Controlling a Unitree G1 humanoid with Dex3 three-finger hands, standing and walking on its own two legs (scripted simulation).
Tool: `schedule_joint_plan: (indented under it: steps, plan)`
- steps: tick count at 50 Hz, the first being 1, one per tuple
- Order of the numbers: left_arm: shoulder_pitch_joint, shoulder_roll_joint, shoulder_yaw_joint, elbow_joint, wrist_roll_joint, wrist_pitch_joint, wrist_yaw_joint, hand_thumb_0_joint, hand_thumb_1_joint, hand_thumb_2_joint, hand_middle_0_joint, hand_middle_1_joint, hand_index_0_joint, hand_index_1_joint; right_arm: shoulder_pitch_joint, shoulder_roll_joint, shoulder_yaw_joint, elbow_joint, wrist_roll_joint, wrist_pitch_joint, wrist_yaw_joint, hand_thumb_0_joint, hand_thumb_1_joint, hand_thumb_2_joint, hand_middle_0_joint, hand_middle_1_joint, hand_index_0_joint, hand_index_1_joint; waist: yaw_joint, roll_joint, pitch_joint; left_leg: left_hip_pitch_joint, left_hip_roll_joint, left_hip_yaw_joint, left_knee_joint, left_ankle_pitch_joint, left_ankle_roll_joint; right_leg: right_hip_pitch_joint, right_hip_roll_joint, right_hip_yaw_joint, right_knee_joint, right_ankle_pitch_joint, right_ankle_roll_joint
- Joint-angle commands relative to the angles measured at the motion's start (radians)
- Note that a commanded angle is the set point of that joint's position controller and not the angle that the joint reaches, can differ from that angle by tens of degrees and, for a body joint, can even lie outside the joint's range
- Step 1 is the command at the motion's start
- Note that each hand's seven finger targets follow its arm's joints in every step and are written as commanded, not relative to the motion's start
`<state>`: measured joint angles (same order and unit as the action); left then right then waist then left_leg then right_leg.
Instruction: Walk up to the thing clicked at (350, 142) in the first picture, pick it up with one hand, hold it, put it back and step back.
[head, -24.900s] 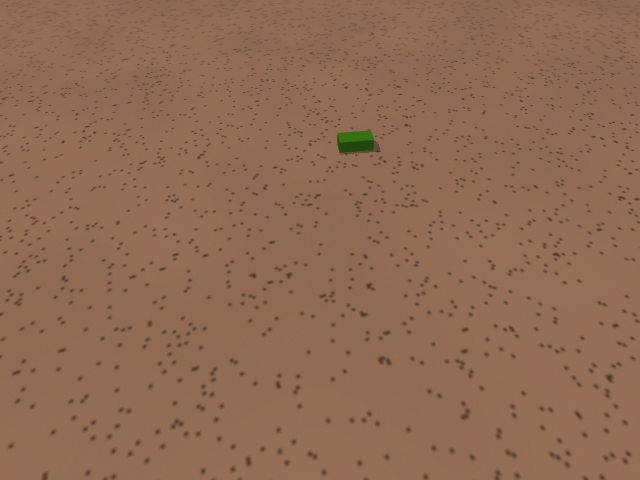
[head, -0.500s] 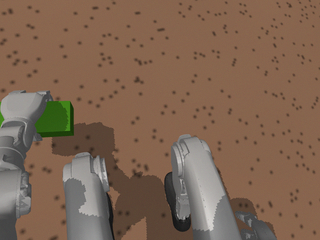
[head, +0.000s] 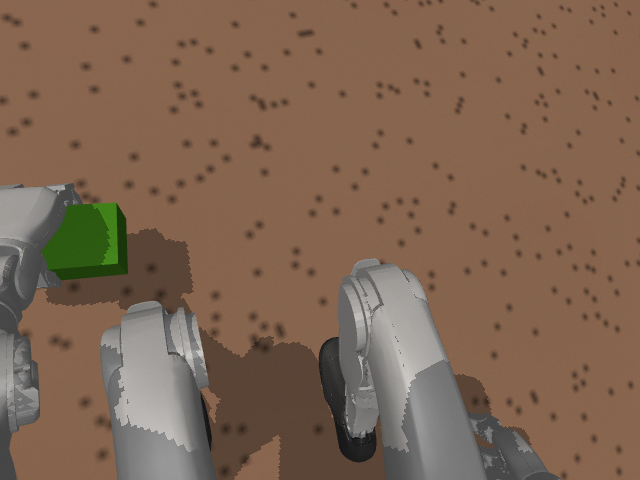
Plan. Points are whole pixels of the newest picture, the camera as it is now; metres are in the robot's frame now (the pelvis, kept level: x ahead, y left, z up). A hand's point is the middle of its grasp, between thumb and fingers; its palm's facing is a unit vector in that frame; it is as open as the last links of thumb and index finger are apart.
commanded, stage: lower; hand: left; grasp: from above
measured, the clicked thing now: (49, 244) +0.43 +0.28 -0.22
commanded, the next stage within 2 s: rest in 0.04 s
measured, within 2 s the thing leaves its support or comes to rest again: neither
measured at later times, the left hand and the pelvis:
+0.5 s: hand (53, 239) +0.44 +0.29 -0.23, palm faces -0.47 -0.11 -0.88, open 11.2 cm; pelvis +0.01 +0.00 -0.03, yaw -3 degrees
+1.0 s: hand (66, 243) +0.44 +0.28 -0.26, palm faces -0.44 -0.07 -0.89, open 11.2 cm; pelvis +0.01 +0.01 -0.04, yaw -5 degrees
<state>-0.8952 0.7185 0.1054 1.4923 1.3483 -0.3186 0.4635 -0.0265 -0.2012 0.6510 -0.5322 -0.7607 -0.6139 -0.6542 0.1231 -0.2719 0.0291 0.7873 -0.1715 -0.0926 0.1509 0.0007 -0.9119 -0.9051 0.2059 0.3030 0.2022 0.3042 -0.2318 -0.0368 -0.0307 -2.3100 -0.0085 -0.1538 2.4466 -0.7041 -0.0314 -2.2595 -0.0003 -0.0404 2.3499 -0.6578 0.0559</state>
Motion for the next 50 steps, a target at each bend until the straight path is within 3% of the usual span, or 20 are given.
schedule_joint_plan:
  steps: [1, 5, 8, 11, 12, 14, 16, 17, 18, 19, 21, 27, 33, 34, 38, 39, 41, 42, 43, 50]
  plan:
    - [-0.289, 0.259, 0.05, -0.138, 0.0, -0.011, 0.087, 0.0, 0.599, 0.956, -0.949, -0.86, -0.96, -0.849, 0.193, -0.258, -0.076, -0.006, -0.012, -0.001, -0.001, 0.0, -0.909, -0.902, 0.2, 0.3, 0.2, 0.3, -0.012, 0.329, -0.672, 0.503, -0.012, 0.126, -0.245, 0.18, 0.052, 0.302, 0.037, -0.119, -0.202, 0.179, -0.08]
    - [-0.289, 0.281, 0.062, -0.12, 0.013, 0.002, 0.122, 0.0, 0.575, 0.941, -0.931, -0.851, -0.941, -0.841, 0.167, -0.259, -0.068, -0.011, -0.024, -0.004, 0.004, 0.0, -0.908, -0.9, 0.2, 0.3, 0.2, 0.3, -0.005, 0.372, -0.651, 0.494, -0.012, 0.123, -0.254, 0.133, 0.051, 0.259, 0.04, -0.13, -0.19, 0.136, -0.08]
    - [-0.316, 0.266, 0.043, -0.092, 0.021, 0.02, 0.135, 0.0, 0.579, 1.003, -0.929, -0.856, -0.937, -0.848, 0.165, -0.262, -0.064, 0.0, -0.033, -0.014, 0.013, 0.0, -0.9, -0.896, 0.2, 0.3, 0.2, 0.3, -0.033, 0.368, -0.637, 0.504, -0.01, 0.119, -0.234, 0.142, 0.051, 0.239, 0.04, -0.137, -0.173, 0.155, -0.076]
    - [-0.292, 0.27, 0.051, -0.057, 0.003, 0.028, 0.148, 0.0, 0.563, 1.002, -0.924, -0.848, -0.93, -0.842, 0.163, -0.268, -0.056, 0.004, -0.035, -0.019, 0.015, 0.0, -0.9, -0.896, 0.2, 0.3, 0.2, 0.3, -0.033, 0.337, -0.624, 0.459, -0.012, 0.114, -0.22, 0.153, 0.057, 0.259, 0.043, -0.137, -0.173, 0.171, -0.073]
    - [-0.336, 0.273, 0.045, -0.066, 0.01, 0.027, 0.148, 0.0, 0.562, 1.001, -0.914, -0.847, -0.923, -0.838, 0.179, -0.266, -0.051, 0.017, -0.044, -0.025, 0.021, 0.0, -0.898, -0.895, 0.2, 0.3, 0.2, 0.3, -0.055, 0.326, -0.622, 0.46, -0.012, 0.114, -0.2, 0.177, 0.057, 0.263, 0.042, -0.139, -0.162, 0.201, -0.071]
    - [-0.309, 0.268, 0.043, -0.022, 0.003, 0.031, 0.146, 0.0, 0.545, 0.972, -0.892, -0.845, -0.908, -0.83, 0.178, -0.268, -0.042, 0.019, -0.049, -0.03, 0.029, 0.0, -0.899, -0.895, 0.2, 0.3, 0.2, 0.3, -0.052, 0.309, -0.618, 0.451, -0.01, 0.109, -0.186, 0.194, 0.058, 0.277, 0.045, -0.14, -0.156, 0.217, -0.07]
    - [-0.315, 0.325, 0.087, -0.033, -0.002, 0.024, 0.152, 0.0, 0.548, 0.964, -0.897, -0.839, -0.913, -0.823, 0.179, -0.285, -0.04, 0.003, -0.057, -0.038, 0.033, 0.0, -0.899, -0.895, 0.2, 0.3, 0.2, 0.3, -0.055, 0.309, -0.638, 0.451, -0.01, 0.107, -0.167, 0.235, 0.058, 0.314, 0.044, -0.144, -0.145, 0.258, -0.067]
    - [-0.266, 0.325, 0.094, -0.017, 0.003, 0.025, 0.152, 0.0, 0.539, 0.99, -0.897, -0.845, -0.907, -0.835, 0.18, -0.284, -0.037, 0.004, -0.058, -0.037, 0.034, 0.0, -0.899, -0.895, 0.2, 0.3, 0.2, 0.3, -0.036, 0.313, -0.65, 0.451, -0.01, 0.108, -0.168, 0.253, 0.056, 0.341, 0.046, -0.142, -0.141, 0.274, -0.068]
    - [-0.283, 0.341, 0.105, 0.015, 0.005, 0.024, 0.152, 0.0, 0.561, 1.006, -0.914, -0.85, -0.923, -0.842, 0.191, -0.29, -0.034, 0.013, -0.068, -0.039, 0.041, 0.0, -0.9, -0.895, 0.2, 0.3, 0.2, 0.3, -0.063, 0.31, -0.628, 0.436, -0.011, 0.108, -0.154, 0.248, 0.057, 0.33, 0.045, -0.148, -0.131, 0.272, -0.067]
    - [-0.28, 0.318, 0.091, 0.014, 0.01, 0.021, 0.148, 0.0, 0.595, 0.986, -0.927, -0.851, -0.944, -0.834, 0.19, -0.29, -0.029, 0.003, -0.074, -0.041, 0.045, 0.0, -0.899, -0.895, 0.2, 0.3, 0.2, 0.3, -0.061, 0.317, -0.623, 0.45, -0.013, 0.109, -0.158, 0.255, 0.055, 0.325, 0.046, -0.151, -0.132, 0.273, -0.065]
    - [-0.253, 0.344, 0.12, 0.038, 0.011, 0.015, 0.148, 0.0, 0.603, 0.969, -0.935, -0.847, -0.953, -0.83, 0.186, -0.295, -0.031, 0.01, -0.08, -0.036, 0.047, 0.0, -0.901, -0.896, 0.2, 0.3, 0.2, 0.3, -0.054, 0.334, -0.619, 0.446, -0.01, 0.101, -0.163, 0.238, 0.052, 0.32, 0.051, -0.159, -0.129, 0.253, -0.068]
    - [-0.261, 0.377, 0.113, 0.022, 0.021, -0.005, 0.147, 0.0, 0.636, 0.989, -0.974, -0.841, -0.983, -0.832, 0.158, -0.309, -0.015, -0.014, -0.098, -0.042, 0.06, 0.0, -0.903, -0.898, 0.2, 0.3, 0.2, 0.3, -0.064, 0.352, -0.581, 0.431, -0.008, 0.098, -0.143, 0.187, 0.049, 0.303, 0.056, -0.17, -0.125, 0.211, -0.071]
    - [-0.234, 0.399, 0.138, -0.015, 0.022, -0.033, 0.185, 0.0, 0.676, 1.0, -1.001, -0.836, -1.01, -0.827, 0.151, -0.311, -0.007, -0.002, -0.108, -0.045, 0.065, 0.0, -0.901, -0.897, 0.2, 0.3, 0.2, 0.3, -0.065, 0.366, -0.6, 0.446, -0.001, 0.087, -0.134, 0.207, 0.046, 0.322, 0.064, -0.175, -0.113, 0.229, -0.066]
    - [-0.259, 0.363, 0.106, -0.015, 0.02, -0.037, 0.187, 0.0, 0.674, 0.998, -0.995, -0.837, -1.005, -0.827, 0.132, -0.321, -0.009, -0.009, -0.111, -0.048, 0.065, 0.0, -0.901, -0.898, 0.201, 0.3, 0.2, 0.3, -0.076, 0.362, -0.574, 0.438, -0.001, 0.086, -0.126, 0.195, 0.044, 0.286, 0.065, -0.183, -0.112, 0.214, -0.068]
    - [-0.27, 0.343, 0.064, 0.032, 0.034, -0.029, 0.215, 0.0, 0.675, 0.999, -1.012, -0.819, -1.013, -0.819, 0.132, -0.309, 0.008, 0.024, -0.117, -0.062, 0.075, 0.0, -0.902, -0.899, 0.201, 0.3, 0.2, 0.3, -0.087, 0.378, -0.557, 0.426, 0.003, 0.08, -0.124, 0.175, 0.046, 0.279, 0.07, -0.183, -0.107, 0.21, -0.064]
    - [-0.271, 0.362, 0.085, 0.024, 0.035, -0.025, 0.226, 0.0, 0.67, 1.043, -1.022, -0.816, -1.011, -0.828, 0.131, -0.318, 0.011, 0.014, -0.124, -0.066, 0.076, 0.0, -0.901, -0.899, 0.201, 0.3, 0.2, 0.3, -0.094, 0.371, -0.566, 0.44, 0.002, 0.076, -0.125, 0.195, 0.046, 0.288, 0.069, -0.192, -0.104, 0.227, -0.058]
    - [-0.27, 0.372, 0.08, 0.042, 0.047, -0.015, 0.24, 0.0, 0.673, 1.028, -1.021, -0.813, -1.013, -0.821, 0.126, -0.323, 0.016, 0.015, -0.128, -0.075, 0.083, 0.0, -0.901, -0.899, 0.201, 0.3, 0.2, 0.3, -0.088, 0.388, -0.552, 0.448, 0.004, 0.076, -0.126, 0.2, 0.044, 0.278, 0.069, -0.192, -0.098, 0.23, -0.061]
    - [-0.252, 0.334, 0.052, 0.109, 0.049, -0.003, 0.244, 0.0, 0.67, 1.012, -1.025, -0.796, -1.015, -0.807, 0.123, -0.318, 0.026, 0.026, -0.126, -0.078, 0.088, 0.0, -0.902, -0.899, 0.201, 0.3, 0.2, 0.3, -0.1, 0.387, -0.522, 0.443, 0.002, 0.076, -0.129, 0.186, 0.043, 0.259, 0.07, -0.197, -0.09, 0.22, -0.059]
    - [-0.296, 0.368, 0.069, 0.055, 0.049, -0.005, 0.251, 0.0, 0.682, 1.0, -1.016, -0.802, -1.015, -0.803, 0.117, -0.33, 0.022, 0.015, -0.133, -0.084, 0.091, 0.0, -0.898, -0.897, 0.201, 0.3, 0.2, 0.3, -0.107, 0.399, -0.533, 0.45, 0.006, 0.072, -0.122, 0.202, 0.044, 0.269, 0.071, -0.201, -0.09, 0.239, -0.056]
    - [-0.28, 0.345, 0.034, 0.128, 0.026, 0.042, 0.272, 0.0, 0.593, 0.921, -0.945, -0.783, -0.953, -0.775, 0.091, -0.343, 0.044, 0.013, -0.132, -0.11, 0.114, 0.0, -0.9, -0.899, 0.201, 0.3, 0.2, 0.3, -0.107, 0.402, -0.49, 0.415, 0.003, 0.055, -0.16, 0.139, 0.045, 0.243, 0.074, -0.212, -0.102, 0.177, -0.062]
